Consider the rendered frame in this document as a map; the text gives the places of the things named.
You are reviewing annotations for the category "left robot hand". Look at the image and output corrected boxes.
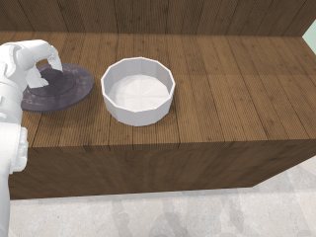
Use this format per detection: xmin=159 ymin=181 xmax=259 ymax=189
xmin=15 ymin=39 xmax=63 ymax=89

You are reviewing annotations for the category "pot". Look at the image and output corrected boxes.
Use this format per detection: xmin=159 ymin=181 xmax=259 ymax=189
xmin=101 ymin=56 xmax=176 ymax=126

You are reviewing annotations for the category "left robot forearm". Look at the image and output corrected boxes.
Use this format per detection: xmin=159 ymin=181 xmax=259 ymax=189
xmin=0 ymin=41 xmax=35 ymax=125

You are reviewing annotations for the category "table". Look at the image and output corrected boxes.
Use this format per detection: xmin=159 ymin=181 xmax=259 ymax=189
xmin=0 ymin=0 xmax=316 ymax=200

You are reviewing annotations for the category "robot left upper arm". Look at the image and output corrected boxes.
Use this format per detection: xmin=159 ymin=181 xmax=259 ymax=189
xmin=0 ymin=121 xmax=29 ymax=237

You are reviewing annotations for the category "lid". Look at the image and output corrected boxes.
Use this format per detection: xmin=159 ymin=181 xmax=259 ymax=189
xmin=21 ymin=62 xmax=95 ymax=114

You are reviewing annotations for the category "knob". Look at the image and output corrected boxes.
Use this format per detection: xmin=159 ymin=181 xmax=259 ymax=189
xmin=39 ymin=67 xmax=63 ymax=85

